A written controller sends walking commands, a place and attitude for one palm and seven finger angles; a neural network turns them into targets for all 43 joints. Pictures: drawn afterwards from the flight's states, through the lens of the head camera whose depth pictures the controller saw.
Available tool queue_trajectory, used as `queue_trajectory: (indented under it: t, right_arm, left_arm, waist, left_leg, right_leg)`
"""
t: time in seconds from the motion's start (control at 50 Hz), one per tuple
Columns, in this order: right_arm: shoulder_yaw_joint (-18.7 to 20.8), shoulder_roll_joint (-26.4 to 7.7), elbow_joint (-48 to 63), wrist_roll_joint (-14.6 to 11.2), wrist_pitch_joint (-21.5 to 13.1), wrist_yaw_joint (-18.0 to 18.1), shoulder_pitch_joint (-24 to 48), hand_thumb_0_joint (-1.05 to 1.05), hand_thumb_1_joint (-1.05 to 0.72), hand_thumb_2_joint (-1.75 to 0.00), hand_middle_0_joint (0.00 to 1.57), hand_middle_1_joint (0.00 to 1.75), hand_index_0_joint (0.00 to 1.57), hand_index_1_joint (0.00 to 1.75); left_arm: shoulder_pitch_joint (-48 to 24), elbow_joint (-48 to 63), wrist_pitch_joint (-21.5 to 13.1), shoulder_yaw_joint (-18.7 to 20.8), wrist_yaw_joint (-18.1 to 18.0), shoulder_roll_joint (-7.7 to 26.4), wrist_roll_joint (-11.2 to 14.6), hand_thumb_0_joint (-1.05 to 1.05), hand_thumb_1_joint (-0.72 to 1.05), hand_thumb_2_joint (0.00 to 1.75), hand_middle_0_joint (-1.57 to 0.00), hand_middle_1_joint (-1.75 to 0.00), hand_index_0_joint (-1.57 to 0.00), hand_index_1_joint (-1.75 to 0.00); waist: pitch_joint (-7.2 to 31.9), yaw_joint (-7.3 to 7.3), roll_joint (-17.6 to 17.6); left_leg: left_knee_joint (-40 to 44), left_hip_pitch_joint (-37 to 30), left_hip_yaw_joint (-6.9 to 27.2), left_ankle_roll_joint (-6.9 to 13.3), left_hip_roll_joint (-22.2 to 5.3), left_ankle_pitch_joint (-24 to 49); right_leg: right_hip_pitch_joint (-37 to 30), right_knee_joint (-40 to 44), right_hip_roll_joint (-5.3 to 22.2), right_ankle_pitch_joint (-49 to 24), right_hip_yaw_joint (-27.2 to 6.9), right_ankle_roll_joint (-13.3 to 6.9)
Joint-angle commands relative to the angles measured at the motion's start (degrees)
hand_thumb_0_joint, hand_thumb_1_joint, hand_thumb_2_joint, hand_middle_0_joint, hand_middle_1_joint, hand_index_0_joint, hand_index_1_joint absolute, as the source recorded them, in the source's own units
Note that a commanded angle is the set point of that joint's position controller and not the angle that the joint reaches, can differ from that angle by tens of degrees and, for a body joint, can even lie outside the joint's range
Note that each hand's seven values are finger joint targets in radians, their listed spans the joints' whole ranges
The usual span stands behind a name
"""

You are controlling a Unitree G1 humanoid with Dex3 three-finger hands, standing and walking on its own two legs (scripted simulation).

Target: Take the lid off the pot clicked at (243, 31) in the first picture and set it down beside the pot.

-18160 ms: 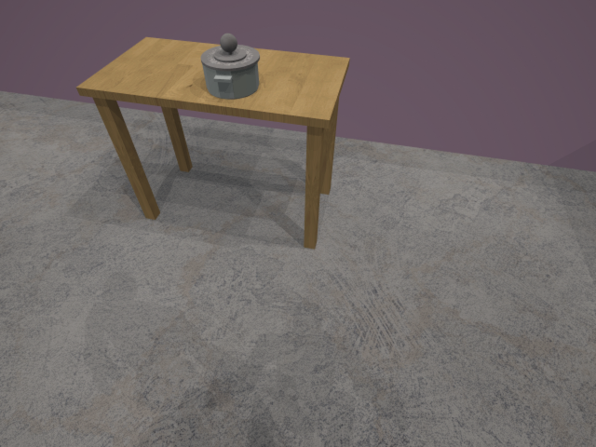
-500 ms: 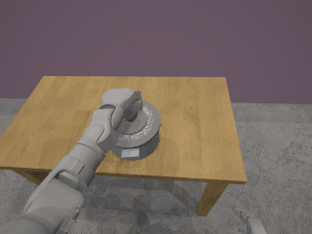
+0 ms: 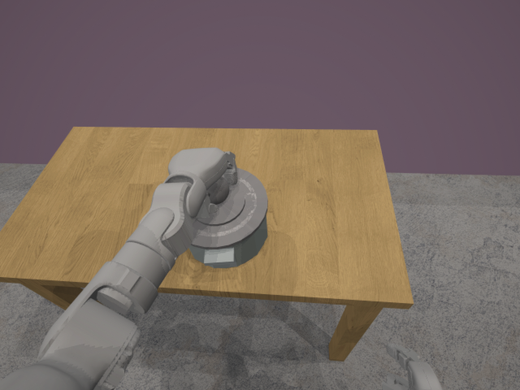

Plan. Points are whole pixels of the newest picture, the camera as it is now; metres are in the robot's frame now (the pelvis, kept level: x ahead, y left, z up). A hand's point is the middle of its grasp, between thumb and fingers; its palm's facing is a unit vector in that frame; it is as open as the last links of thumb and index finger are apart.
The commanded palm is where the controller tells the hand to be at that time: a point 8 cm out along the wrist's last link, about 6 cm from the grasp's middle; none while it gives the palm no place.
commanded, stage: close the fingers and squeeze the knob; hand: left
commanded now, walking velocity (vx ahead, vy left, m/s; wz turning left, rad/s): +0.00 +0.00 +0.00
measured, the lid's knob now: (214, 189) +0.44 +0.10 +0.04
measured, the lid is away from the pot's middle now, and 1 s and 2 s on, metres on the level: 0.00 0.02 0.02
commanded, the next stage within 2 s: lift the lid straight up in 0.06 s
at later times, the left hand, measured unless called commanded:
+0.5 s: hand (208, 193) +0.40 +0.09 +0.08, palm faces -0.28 -0.06 -0.96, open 8.3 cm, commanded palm +0.39 +0.10 +0.15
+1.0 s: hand (212, 173) +0.41 +0.08 +0.12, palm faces -0.25 -0.04 -0.97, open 8.3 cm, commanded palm +0.40 +0.09 +0.19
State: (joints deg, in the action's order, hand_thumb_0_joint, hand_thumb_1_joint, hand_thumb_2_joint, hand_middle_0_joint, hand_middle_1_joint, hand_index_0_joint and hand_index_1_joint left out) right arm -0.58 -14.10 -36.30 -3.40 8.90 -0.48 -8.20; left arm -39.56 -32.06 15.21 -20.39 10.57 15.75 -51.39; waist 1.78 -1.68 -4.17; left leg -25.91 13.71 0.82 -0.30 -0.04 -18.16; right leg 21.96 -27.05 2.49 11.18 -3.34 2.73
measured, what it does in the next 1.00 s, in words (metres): stands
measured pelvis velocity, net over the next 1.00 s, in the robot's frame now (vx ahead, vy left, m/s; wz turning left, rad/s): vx -0.01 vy -0.01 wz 0.01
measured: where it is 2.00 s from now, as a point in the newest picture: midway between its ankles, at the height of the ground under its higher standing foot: outside the picture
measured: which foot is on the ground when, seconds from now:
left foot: down 0.00-1.00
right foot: down 0.00-1.00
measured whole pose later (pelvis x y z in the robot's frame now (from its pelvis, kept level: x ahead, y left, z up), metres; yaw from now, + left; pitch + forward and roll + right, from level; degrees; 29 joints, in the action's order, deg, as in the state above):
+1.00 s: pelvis -0.01 -0.01 +0.00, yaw +1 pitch +3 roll +1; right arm -1.0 -15.0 -36.7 -3.4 8.0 -0.6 -5.8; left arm -44.2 -25.3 18.9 -23.4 17.0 17.8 -49.5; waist 0.4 -0.8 -5.6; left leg -23.8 10.5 1.7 -0.9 -0.2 -16.7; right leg 19.0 -26.3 2.5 10.7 -2.4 2.1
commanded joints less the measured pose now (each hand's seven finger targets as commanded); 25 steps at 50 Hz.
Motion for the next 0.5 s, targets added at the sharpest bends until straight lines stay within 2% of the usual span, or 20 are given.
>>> queue_trajectory:
  t: [0.0,0.04,0.06,0.08,0.1,0.14,0.18,0.22,0.24,0.26,0.28,0.32,0.36,0.38,0.4,0.42,0.44,0.46,0.48]
  right_arm:
    - [2.01,-5.68,8.36,-0.21,-2.69,0.13,4.73,0.00,-0.90,-0.90,0.20,0.30,0.20,0.30]
    - [1.94,-5.72,8.41,-0.21,-2.63,-0.03,4.87,0.00,-0.90,-0.90,0.20,0.30,0.20,0.30]
    - [2.03,-5.44,8.52,-0.27,-2.65,-0.10,5.17,0.00,-0.90,-0.90,0.20,0.30,0.20,0.30]
    - [2.01,-5.79,7.90,-0.40,-2.49,-0.02,4.72,0.00,-0.90,-0.90,0.20,0.30,0.20,0.30]
    - [1.91,-6.00,7.59,-0.43,-2.39,0.14,4.75,0.00,-0.90,-0.90,0.20,0.30,0.20,0.30]
    - [1.98,-5.73,8.18,-0.30,-2.54,0.14,5.08,0.00,-0.90,-0.90,0.20,0.30,0.20,0.30]
    - [2.18,-5.36,8.30,-0.20,-2.67,-0.07,5.18,0.00,-0.90,-0.90,0.20,0.30,0.20,0.30]
    - [2.11,-5.45,8.53,-0.06,-2.71,-0.14,5.77,0.00,-0.90,-0.90,0.20,0.30,0.20,0.30]
    - [2.02,-5.34,8.53,-0.10,-2.71,-0.16,5.64,0.00,-0.90,-0.90,0.20,0.30,0.20,0.30]
    - [1.96,-5.12,8.22,-0.20,-2.68,-0.24,5.92,0.00,-0.90,-0.90,0.20,0.30,0.20,0.30]
    - [2.01,-5.19,7.92,-0.24,-2.69,-0.36,5.53,0.00,-0.90,-0.90,0.20,0.30,0.20,0.30]
    - [2.01,-5.36,8.27,-0.10,-2.78,-0.35,6.36,0.00,-0.90,-0.90,0.20,0.30,0.20,0.30]
    - [1.93,-4.99,8.21,-0.12,-2.99,-0.61,6.77,0.00,-0.90,-0.90,0.20,0.30,0.20,0.30]
    - [1.76,-4.98,8.13,-0.20,-2.92,-0.71,7.07,0.00,-0.90,-0.90,0.20,0.30,0.20,0.30]
    - [1.78,-5.23,7.75,-0.28,-2.79,-0.68,6.88,0.00,-0.90,-0.90,0.20,0.30,0.20,0.30]
    - [1.62,-5.30,7.90,-0.25,-2.74,-0.72,7.58,0.00,-0.90,-0.90,0.20,0.30,0.20,0.30]
    - [1.51,-5.09,7.71,-0.27,-2.65,-0.76,7.54,0.00,-0.90,-0.90,0.20,0.30,0.20,0.30]
    - [1.59,-5.00,7.71,-0.22,-2.73,-0.71,7.62,0.00,-0.90,-0.90,0.20,0.30,0.20,0.30]
    - [1.54,-5.05,7.64,-0.25,-2.71,-0.63,7.82,0.00,-0.90,-0.90,0.20,0.30,0.20,0.30]
  left_arm:
    - [-25.19,13.71,-0.24,6.47,-2.66,10.80,-1.28,0.00,0.47,1.06,-0.82,-0.99,-0.82,-0.97]
    - [-24.45,14.76,-0.22,6.47,-2.69,10.98,-1.39,0.00,0.49,1.06,-0.83,-0.99,-0.83,-0.97]
    - [-23.76,13.40,0.08,4.21,-2.45,8.15,-1.16,0.00,0.50,1.07,-0.83,-0.99,-0.83,-0.97]
    - [-23.73,11.31,0.34,5.50,-2.49,9.55,-1.09,0.00,0.50,1.07,-0.83,-0.99,-0.83,-0.97]
    - [-25.28,11.28,0.36,5.86,-2.54,10.32,-1.22,0.00,0.51,1.07,-0.83,-0.99,-0.83,-0.97]
    - [-26.24,14.23,0.07,5.54,-2.56,10.40,-1.39,0.00,0.51,1.07,-0.84,-0.99,-0.84,-0.98]
    - [-27.56,16.92,0.06,4.17,-2.55,8.82,-1.16,0.00,0.52,1.08,-0.84,-1.00,-0.84,-0.98]
    - [-27.49,18.34,0.20,6.35,-2.58,11.33,-0.99,0.00,0.52,1.08,-0.84,-1.00,-0.84,-0.98]
    - [-27.96,20.03,0.12,6.09,-2.69,11.41,-0.77,0.00,0.52,1.08,-0.84,-1.00,-0.84,-0.98]
    - [-28.03,19.12,0.50,4.57,-2.60,9.62,-0.70,0.00,0.52,1.08,-0.84,-1.00,-0.84,-0.98]
    - [-28.08,18.66,0.87,4.48,-2.59,9.32,-0.51,0.00,0.52,1.08,-0.84,-1.00,-0.84,-0.98]
    - [-29.00,21.69,0.92,6.50,-2.68,11.75,-0.30,0.00,0.52,1.08,-0.84,-1.00,-0.84,-0.98]
    - [-27.65,22.11,1.38,4.92,-2.40,10.00,-0.11,0.00,0.52,1.08,-0.84,-1.00,-0.84,-0.98]
    - [-26.50,20.64,1.78,4.12,-2.17,9.03,-0.15,0.00,0.52,1.08,-0.84,-1.00,-0.84,-0.98]
    - [-26.70,20.28,1.99,5.03,-2.07,9.88,-0.30,0.00,0.52,1.08,-0.84,-1.00,-0.84,-0.98]
    - [-27.09,20.24,2.16,4.90,-1.81,9.91,-0.41,0.00,0.52,1.08,-0.84,-1.00,-0.84,-0.98]
    - [-28.67,20.64,2.28,3.12,-1.64,8.39,-0.60,0.00,0.52,1.08,-0.84,-1.00,-0.84,-0.98]
    - [-30.21,21.26,2.42,3.22,-1.61,8.67,-0.54,0.00,0.52,1.08,-0.84,-1.00,-0.84,-0.98]
    - [-30.66,21.23,2.44,3.98,-1.54,9.77,-0.64,0.00,0.52,1.08,-0.84,-1.00,-0.84,-0.98]
  waist:
    - [23.46,0.41,5.33]
    - [24.08,0.45,5.68]
    - [22.59,-0.03,6.01]
    - [20.96,-0.06,7.41]
    - [20.28,-0.19,6.69]
    - [23.20,0.10,4.93]
    - [24.76,-0.07,4.10]
    - [25.40,0.39,3.94]
    - [26.21,0.32,3.61]
    - [25.39,-0.08,3.90]
    - [24.61,-0.11,5.19]
    - [26.26,0.49,5.09]
    - [25.83,0.40,4.93]
    - [24.37,0.38,5.97]
    - [23.71,0.45,6.78]
    - [23.33,0.50,5.78]
    - [22.89,0.01,5.27]
    - [23.33,0.09,4.88]
    - [23.88,0.16,5.95]
  left_leg:
    - [1.58,-1.78,-2.51,2.82,2.21,22.69]
    - [1.52,-2.04,-2.37,2.83,2.13,23.61]
    - [1.48,-1.64,-2.55,2.86,2.12,22.90]
    - [1.86,-0.91,-2.69,2.72,2.04,20.73]
    - [2.08,-0.76,-2.82,2.71,2.09,19.65]
    - [1.80,-1.90,-2.29,2.79,2.09,21.37]
    - [1.26,-3.34,-1.95,2.87,1.84,24.08]
    - [1.20,-3.43,-1.72,2.92,1.94,24.76]
    - [1.24,-4.16,-1.42,2.90,1.80,25.53]
    - [1.08,-4.29,-1.43,2.85,1.65,26.47]
    - [1.28,-4.03,-1.38,2.78,1.55,25.95]
    - [1.43,-4.30,-1.43,2.91,1.68,26.17]
    - [1.20,-4.45,-1.29,2.83,1.63,27.06]
    - [1.48,-3.78,-1.38,2.79,1.70,26.38]
    - [1.71,-3.88,-1.59,2.75,1.66,26.00]
    - [1.94,-3.48,-1.72,2.67,1.75,25.18]
    - [2.01,-3.67,-1.68,2.57,1.72,24.43]
    - [1.95,-3.68,-1.73,2.65,1.68,23.50]
    - [1.98,-3.69,-1.67,2.74,1.78,22.80]
  right_leg:
    - [-18.33,-1.53,-2.85,-23.83,5.30,-4.71]
    - [-18.80,-1.61,-2.91,-24.31,5.33,-4.64]
    - [-17.56,-1.41,-2.90,-23.66,5.58,-4.60]
    - [-16.89,-0.94,-3.07,-22.07,5.77,-4.50]
    - [-16.31,-0.77,-3.08,-21.13,5.67,-4.58]
    - [-17.38,-1.46,-2.96,-21.78,5.36,-4.80]
    - [-17.61,-1.76,-2.94,-23.53,5.38,-4.89]
    - [-18.75,-1.63,-2.97,-24.46,5.16,-4.91]
    - [-19.11,-1.89,-2.91,-24.80,5.17,-4.84]
    - [-18.31,-1.93,-3.03,-25.10,5.33,-4.82]
    - [-18.17,-1.71,-3.15,-24.90,5.56,-4.71]
    - [-19.81,-1.58,-3.04,-25.71,5.16,-4.78]
    - [-19.88,-1.95,-2.90,-26.60,5.22,-4.68]
    - [-19.38,-1.78,-2.97,-26.04,5.54,-4.67]
    - [-19.34,-1.46,-3.04,-25.99,5.60,-4.60]
    - [-19.09,-1.22,-3.04,-25.19,5.55,-4.74]
    - [-18.40,-1.34,-3.02,-24.41,5.68,-4.76]
    - [-18.46,-1.30,-2.92,-23.90,5.38,-4.85]
    - [-19.00,-1.31,-2.98,-23.61,5.25,-4.84]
